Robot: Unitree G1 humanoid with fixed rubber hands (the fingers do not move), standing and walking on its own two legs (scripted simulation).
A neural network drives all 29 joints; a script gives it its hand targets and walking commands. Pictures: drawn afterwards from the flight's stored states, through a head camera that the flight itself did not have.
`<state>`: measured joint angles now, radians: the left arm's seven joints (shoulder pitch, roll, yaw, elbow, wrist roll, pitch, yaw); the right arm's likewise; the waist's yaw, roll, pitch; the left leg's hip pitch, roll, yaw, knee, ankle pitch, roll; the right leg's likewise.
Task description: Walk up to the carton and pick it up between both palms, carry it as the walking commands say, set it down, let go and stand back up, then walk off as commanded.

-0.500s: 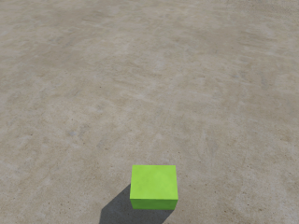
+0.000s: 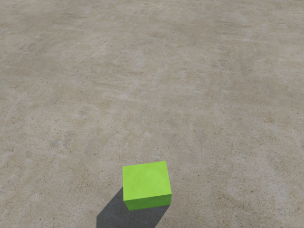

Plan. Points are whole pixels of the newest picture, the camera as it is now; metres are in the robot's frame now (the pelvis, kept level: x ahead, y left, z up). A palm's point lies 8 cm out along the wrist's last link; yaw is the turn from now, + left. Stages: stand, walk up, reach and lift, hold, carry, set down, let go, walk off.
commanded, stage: walk up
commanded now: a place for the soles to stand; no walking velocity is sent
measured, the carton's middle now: (147, 186) +0.45 +0.07 -0.65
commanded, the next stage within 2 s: stand in 0.62 s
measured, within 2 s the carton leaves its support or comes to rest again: neither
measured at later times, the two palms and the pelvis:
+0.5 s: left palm out of the picture +0.07 +0.25 -0.12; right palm out of the picture +0.03 -0.25 -0.13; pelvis +0.01 +0.01 +0.01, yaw -3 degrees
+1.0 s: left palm out of the picture +0.12 +0.24 -0.12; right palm out of the picture +0.10 -0.26 -0.14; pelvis -0.01 +0.00 -0.01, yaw +4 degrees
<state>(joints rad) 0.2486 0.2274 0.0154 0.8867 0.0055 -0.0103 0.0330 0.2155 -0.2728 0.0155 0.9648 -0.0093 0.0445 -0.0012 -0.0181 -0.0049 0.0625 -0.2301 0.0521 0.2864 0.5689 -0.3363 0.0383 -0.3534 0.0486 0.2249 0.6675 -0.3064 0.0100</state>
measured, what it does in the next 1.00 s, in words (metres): stands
